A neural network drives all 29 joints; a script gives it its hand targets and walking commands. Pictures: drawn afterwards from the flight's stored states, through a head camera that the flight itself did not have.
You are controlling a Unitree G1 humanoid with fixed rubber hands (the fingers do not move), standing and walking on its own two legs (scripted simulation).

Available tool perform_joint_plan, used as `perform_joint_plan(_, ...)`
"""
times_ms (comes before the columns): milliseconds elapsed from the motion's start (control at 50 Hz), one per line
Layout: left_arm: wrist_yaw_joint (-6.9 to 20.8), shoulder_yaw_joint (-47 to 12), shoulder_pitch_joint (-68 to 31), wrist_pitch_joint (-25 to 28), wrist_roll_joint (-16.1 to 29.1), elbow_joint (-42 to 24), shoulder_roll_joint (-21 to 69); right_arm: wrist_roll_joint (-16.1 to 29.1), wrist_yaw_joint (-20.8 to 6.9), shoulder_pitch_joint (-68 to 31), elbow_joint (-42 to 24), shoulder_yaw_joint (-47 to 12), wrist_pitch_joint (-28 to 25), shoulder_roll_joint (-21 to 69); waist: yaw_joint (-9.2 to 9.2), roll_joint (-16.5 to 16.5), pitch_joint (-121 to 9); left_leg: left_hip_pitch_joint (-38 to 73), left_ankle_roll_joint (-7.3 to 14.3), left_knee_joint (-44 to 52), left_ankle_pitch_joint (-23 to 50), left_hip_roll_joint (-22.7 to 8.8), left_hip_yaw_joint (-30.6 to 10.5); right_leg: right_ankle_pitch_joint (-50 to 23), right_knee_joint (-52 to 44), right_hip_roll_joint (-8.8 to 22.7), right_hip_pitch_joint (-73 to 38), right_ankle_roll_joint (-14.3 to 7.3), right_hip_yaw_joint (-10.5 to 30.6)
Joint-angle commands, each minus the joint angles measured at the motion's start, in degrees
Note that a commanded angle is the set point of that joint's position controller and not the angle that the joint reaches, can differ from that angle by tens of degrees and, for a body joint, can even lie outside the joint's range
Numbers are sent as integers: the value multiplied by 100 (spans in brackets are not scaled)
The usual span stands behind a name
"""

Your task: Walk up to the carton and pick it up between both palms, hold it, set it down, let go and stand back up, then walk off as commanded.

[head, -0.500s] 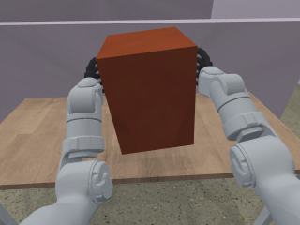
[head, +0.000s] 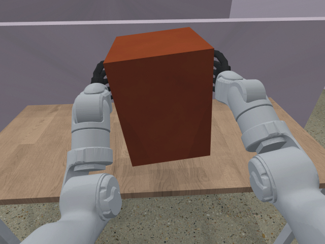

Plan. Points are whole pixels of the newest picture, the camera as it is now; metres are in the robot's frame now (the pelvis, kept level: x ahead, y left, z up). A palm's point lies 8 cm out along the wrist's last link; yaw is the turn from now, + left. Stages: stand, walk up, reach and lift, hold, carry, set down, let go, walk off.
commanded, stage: hold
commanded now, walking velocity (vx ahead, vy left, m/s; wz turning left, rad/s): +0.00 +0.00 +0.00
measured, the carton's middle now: (161, 94) +0.40 +0.00 +0.25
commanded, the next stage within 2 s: none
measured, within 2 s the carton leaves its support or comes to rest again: neither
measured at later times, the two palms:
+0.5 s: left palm (96, 91) +0.37 +0.16 +0.27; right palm (217, 79) +0.37 -0.12 +0.29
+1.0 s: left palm (97, 90) +0.37 +0.15 +0.28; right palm (220, 80) +0.37 -0.13 +0.29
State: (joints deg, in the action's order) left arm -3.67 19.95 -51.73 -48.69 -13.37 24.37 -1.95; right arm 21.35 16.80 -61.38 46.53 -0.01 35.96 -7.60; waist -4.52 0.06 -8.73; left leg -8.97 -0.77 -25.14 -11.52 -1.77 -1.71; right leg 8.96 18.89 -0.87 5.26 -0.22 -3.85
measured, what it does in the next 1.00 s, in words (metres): stands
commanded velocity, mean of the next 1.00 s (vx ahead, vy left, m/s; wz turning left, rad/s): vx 0.00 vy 0.00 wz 0.00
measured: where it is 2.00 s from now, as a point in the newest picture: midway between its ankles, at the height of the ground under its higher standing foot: outside the picture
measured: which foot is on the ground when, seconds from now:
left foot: down 0.00-1.00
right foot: down 0.00-1.00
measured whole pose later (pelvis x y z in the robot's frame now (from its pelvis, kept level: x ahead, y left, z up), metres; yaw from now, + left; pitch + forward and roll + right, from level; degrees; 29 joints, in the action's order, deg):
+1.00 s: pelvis +0.00 +0.00 +0.00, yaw +0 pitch -5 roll -2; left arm -3.2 21.2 -51.4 -49.9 -14.1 23.4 -1.4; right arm 21.4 17.0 -61.1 46.4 -0.3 36.8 -7.3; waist -4.3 0.2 -9.0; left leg -8.0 -0.4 -25.4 -12.1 -1.6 -1.2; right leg 9.4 19.2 -0.7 4.4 0.1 -3.2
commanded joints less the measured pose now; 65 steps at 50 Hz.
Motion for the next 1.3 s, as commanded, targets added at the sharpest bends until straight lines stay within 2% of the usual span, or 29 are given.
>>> perform_joint_plan(0,867,-2377,-5329,546,1170,-1026,3506,1026,-732,-5048,-2140,-1273,-255,4305,-1,219,-2277,451,-186,394,1298,479,-36,-1022,-214,-454,-703,332,315)
perform_joint_plan(20,862,-2525,-5375,553,1281,-1143,3650,1079,-705,-5054,-2304,-1328,-303,4303,-85,373,-2498,523,-217,294,1548,498,-44,-1267,-178,-460,-748,327,294)
perform_joint_plan(40,857,-2438,-5276,538,1234,-1127,3503,1087,-701,-5053,-2434,-1377,-287,4326,-6,243,-2529,557,-182,263,1518,482,-25,-1282,-171,-443,-784,338,310)
perform_joint_plan(140,928,-2179,-5031,451,987,-827,3352,930,-710,-4759,-1899,-1162,-184,4231,52,228,-1835,281,-115,500,899,482,16,-740,-279,-394,-628,329,338)
perform_joint_plan(160,945,-2114,-5279,443,968,-615,3319,930,-727,-5162,-1882,-1190,-217,4228,166,230,-1736,170,-84,517,575,504,62,-340,-297,-388,-489,329,318)
perform_joint_plan(180,933,-2247,-5499,493,1100,-813,3354,925,-732,-5089,-1929,-1165,-225,4337,19,237,-2029,246,-74,502,615,500,13,-508,-286,-383,-506,345,336)
perform_joint_plan(220,914,-2195,-5389,492,1061,-751,3365,960,-735,-5141,-1938,-1225,-236,4314,118,171,-1942,275,-107,487,878,485,8,-642,-258,-415,-506,329,305)
perform_joint_plan(280,912,-2452,-5650,568,1272,-999,3436,917,-722,-5063,-2069,-1157,-242,4369,-122,294,-2188,320,-145,412,949,494,-35,-864,-231,-424,-603,309,299)
perform_joint_plan(320,896,-2361,-5444,536,1158,-959,3463,958,-744,-5123,-2024,-1134,-265,4302,5,305,-2176,392,-143,431,1082,445,-36,-828,-214,-456,-599,292,312)
perform_joint_plan(360,875,-2590,-5385,511,1243,-1010,3587,981,-708,-4835,-1996,-1147,-221,4216,-138,539,-2271,486,-234,387,1197,477,-57,-1063,-194,-448,-668,281,332)
perform_joint_plan(420,893,-2564,-5353,495,1212,-953,3635,952,-707,-4913,-2037,-1091,-237,4106,-233,493,-2113,472,-273,380,1320,420,-98,-1071,-204,-484,-664,265,307)
perform_joint_plan(460,908,-2448,-5022,480,1141,-1113,3463,1004,-652,-4687,-2215,-1228,-209,4151,-153,299,-2275,570,-214,336,1541,493,-23,-1340,-235,-443,-934,332,331)
perform_joint_plan(500,930,-2709,-5280,459,1211,-1263,3605,1019,-650,-4722,-2195,-1144,-212,4037,-232,585,-2348,536,-331,358,1393,460,-38,-1141,-178,-476,-904,285,306)
perform_joint_plan(560,884,-2582,-5179,424,1169,-1202,3647,1096,-737,-5055,-2406,-1270,-240,4134,-39,434,-2166,399,-301,389,1431,418,-62,-1028,-168,-498,-833,285,300)
perform_joint_plan(620,871,-2823,-5349,460,1274,-1577,3746,1039,-675,-4762,-2513,-1239,-252,4233,-240,587,-2346,566,-358,280,1696,445,-87,-1379,-150,-467,-881,277,297)
perform_joint_plan(640,888,-2564,-5294,423,1131,-1198,3589,1013,-682,-4724,-2101,-1182,-160,4113,-161,592,-1910,519,-313,344,1421,445,-54,-1092,-231,-442,-689,286,310)
perform_joint_plan(660,897,-2538,-5300,439,1118,-1304,3570,1060,-710,-4848,-2268,-1231,-175,4129,-105,429,-2073,484,-277,369,1363,448,-43,-1028,-204,-465,-769,302,274)
perform_joint_plan(740,886,-2662,-5325,415,1162,-1372,3597,1072,-735,-4955,-2357,-1346,-211,4196,-68,498,-2193,453,-273,367,1320,461,1,-983,-193,-464,-767,280,270)
perform_joint_plan(780,888,-2386,-5035,347,981,-1154,3467,1071,-729,-4791,-2195,-1411,-142,4167,86,288,-2036,470,-216,386,1368,466,6,-1002,-198,-483,-834,302,293)
perform_joint_plan(820,877,-2496,-5188,371,1041,-1462,3463,1118,-770,-4647,-2159,-1437,-135,4178,-38,404,-2178,512,-287,356,1500,427,-46,-1191,-117,-484,-857,278,306)
perform_joint_plan(900,918,-2330,-5439,386,1130,-921,3399,943,-791,-5094,-2185,-1199,-186,4219,34,49,-1915,297,-140,507,798,454,5,-486,-296,-474,-531,316,252)
perform_joint_plan(920,908,-2321,-5401,385,1045,-827,3406,865,-777,-4925,-1826,-1068,-142,4161,-66,232,-1682,266,-144,557,623,457,19,-395,-322,-409,-439,303,275)
perform_joint_plan(980,930,-2518,-5330,458,1229,-1017,3560,923,-804,-5161,-2304,-1192,-263,4254,-15,217,-2092,236,-179,455,918,431,0,-674,-196,-441,-618,281,281)
perform_joint_plan(1060,886,-2515,-5289,442,1125,-688,3606,833,-786,-4898,-1858,-923,-198,4036,-157,507,-1946,271,-267,486,878,389,-75,-660,-230,-463,-576,183,333)
perform_joint_plan(1120,922,-2214,-5156,444,1025,-641,3467,941,-762,-4905,-1806,-1165,-181,4076,-5,250,-1941,358,-189,454,1161,445,-56,-859,-256,-463,-687,269,328)
perform_joint_plan(1160,899,-2350,-5369,504,1153,-873,3493,965,-773,-4990,-1968,-1169,-215,4145,-69,304,-2190,335,-201,445,1164,463,-45,-947,-209,-463,-728,273,312)
perform_joint_plan(1180,893,-2352,-5280,492,1134,-995,3542,1089,-751,-5100,-2178,-1258,-245,4191,26,372,-2414,435,-198,372,1400,470,-27,-1154,-186,-448,-829,302,319)
perform_joint_plan(1240,867,-2574,-5590,538,1303,-1224,3596,967,-738,-4914,-1969,-1057,-215,4172,-181,524,-2328,437,-273,394,1163,434,-54,-880,-205,-450,-622,233,303)
perform_joint_plan(1280,885,-2447,-5605,532,1181,-953,3491,908,-754,-4944,-1863,-1119,-211,4223,-64,360,-1993,326,-221,420,956,476,-11,-681,-264,-438,-556,282,309)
